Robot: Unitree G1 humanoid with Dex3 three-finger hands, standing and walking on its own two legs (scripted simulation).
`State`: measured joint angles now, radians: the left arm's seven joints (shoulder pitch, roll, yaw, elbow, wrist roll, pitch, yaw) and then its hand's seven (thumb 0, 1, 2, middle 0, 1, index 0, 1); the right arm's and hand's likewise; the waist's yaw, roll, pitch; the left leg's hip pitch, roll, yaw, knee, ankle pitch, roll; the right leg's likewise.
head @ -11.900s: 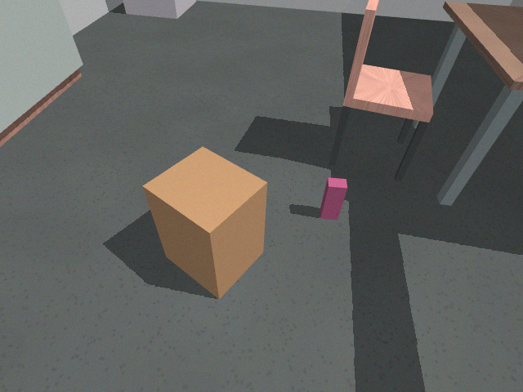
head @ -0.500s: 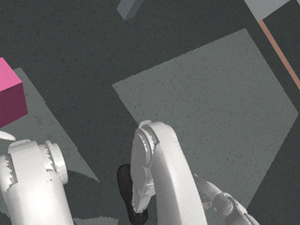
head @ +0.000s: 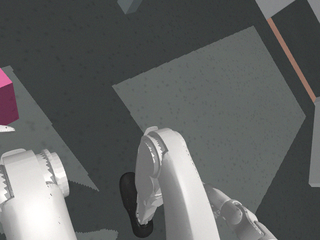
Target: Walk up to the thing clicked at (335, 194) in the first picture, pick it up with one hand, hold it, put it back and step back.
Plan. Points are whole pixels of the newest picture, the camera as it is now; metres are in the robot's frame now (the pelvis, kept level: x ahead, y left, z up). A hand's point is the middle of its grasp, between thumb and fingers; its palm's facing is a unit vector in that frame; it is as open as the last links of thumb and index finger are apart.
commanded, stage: close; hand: left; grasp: from the side
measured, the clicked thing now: out of the picture +0.45 +0.25 -0.17
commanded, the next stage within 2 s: settle in 0.92 s
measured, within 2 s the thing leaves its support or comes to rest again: leaves its support in 1.36 s
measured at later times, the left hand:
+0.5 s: hand out of the picture +0.44 +0.27 -0.13, palm faces +0.27 -0.96 -0.01, open 11.5 cm
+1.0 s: hand out of the picture +0.44 +0.28 -0.13, palm faces +0.27 -0.96 -0.01, open 10.0 cm
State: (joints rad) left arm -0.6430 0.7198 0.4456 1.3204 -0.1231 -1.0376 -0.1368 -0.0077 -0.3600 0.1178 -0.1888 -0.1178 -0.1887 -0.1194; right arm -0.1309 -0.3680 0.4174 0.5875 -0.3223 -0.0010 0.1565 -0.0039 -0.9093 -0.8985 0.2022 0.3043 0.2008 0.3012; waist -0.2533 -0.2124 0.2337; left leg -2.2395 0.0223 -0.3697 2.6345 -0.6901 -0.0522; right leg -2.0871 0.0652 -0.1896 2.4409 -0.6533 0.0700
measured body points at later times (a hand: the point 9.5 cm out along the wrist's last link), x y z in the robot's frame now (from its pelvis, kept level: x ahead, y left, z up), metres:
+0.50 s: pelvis +0.00 +0.00 +0.00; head +0.22 +0.17 +0.35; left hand +0.42 +0.32 -0.13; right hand +0.16 -0.25 -0.05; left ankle +0.08 +0.14 -0.25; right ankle +0.13 -0.13 -0.25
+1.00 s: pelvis +0.00 +0.01 +0.01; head +0.22 +0.18 +0.35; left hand +0.42 +0.33 -0.13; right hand +0.17 -0.24 -0.04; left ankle +0.08 +0.14 -0.25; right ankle +0.13 -0.13 -0.25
